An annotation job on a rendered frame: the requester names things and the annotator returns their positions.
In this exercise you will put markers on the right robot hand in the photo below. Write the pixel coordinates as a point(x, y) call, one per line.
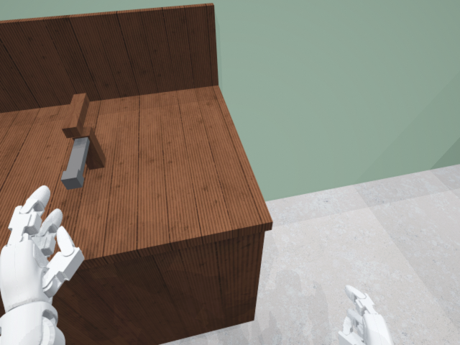
point(372, 328)

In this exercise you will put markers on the left robot hand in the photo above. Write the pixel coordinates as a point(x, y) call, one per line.
point(23, 261)

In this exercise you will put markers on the counter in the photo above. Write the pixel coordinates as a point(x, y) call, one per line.
point(170, 219)

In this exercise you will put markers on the tap lever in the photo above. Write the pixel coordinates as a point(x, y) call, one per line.
point(73, 176)

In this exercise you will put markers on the robot left forearm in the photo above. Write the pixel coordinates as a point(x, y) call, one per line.
point(33, 323)

